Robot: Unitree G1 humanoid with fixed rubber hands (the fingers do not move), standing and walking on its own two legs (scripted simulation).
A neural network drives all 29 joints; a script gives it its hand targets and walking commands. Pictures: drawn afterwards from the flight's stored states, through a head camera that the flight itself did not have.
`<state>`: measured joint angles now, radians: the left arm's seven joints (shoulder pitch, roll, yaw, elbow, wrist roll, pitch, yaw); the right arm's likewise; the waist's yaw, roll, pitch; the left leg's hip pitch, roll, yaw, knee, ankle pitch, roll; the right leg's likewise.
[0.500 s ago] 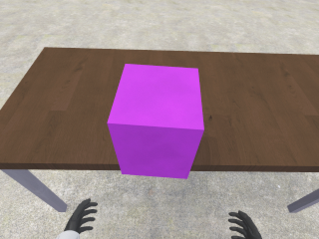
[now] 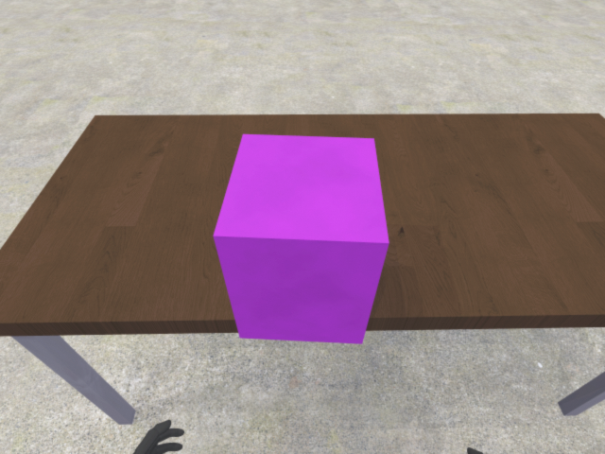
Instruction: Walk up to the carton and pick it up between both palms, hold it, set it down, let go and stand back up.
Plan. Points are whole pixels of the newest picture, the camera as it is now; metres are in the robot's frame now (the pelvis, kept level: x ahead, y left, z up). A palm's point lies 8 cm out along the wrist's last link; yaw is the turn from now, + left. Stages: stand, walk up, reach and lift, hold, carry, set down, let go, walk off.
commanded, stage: stand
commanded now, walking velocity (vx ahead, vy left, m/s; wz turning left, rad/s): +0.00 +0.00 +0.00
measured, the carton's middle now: (304, 242) +0.42 +0.03 +0.04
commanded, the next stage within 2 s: none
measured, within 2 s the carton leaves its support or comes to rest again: neither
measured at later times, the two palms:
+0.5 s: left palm out of the picture -0.01 +0.23 -0.13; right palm out of the picture -0.03 -0.22 -0.14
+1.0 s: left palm out of the picture -0.05 +0.21 -0.14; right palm out of the picture -0.06 -0.16 -0.15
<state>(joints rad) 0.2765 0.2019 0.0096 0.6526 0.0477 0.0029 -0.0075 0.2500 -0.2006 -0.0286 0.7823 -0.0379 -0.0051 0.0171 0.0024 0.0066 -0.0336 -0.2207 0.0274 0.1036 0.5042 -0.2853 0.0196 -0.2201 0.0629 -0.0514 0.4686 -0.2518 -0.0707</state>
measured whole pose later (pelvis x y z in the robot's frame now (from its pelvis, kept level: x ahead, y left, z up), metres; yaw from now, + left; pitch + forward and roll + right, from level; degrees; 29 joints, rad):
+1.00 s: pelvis +0.00 +0.02 +0.01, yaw -2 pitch -1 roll +0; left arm 0.39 0.07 -0.03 1.17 0.01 -0.02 0.05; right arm 0.40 -0.10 0.02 1.16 -0.02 -0.01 -0.04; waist -0.01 0.01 -0.05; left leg -0.16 0.00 0.15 0.41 -0.24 0.06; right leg -0.18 0.04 0.00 0.41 -0.21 -0.03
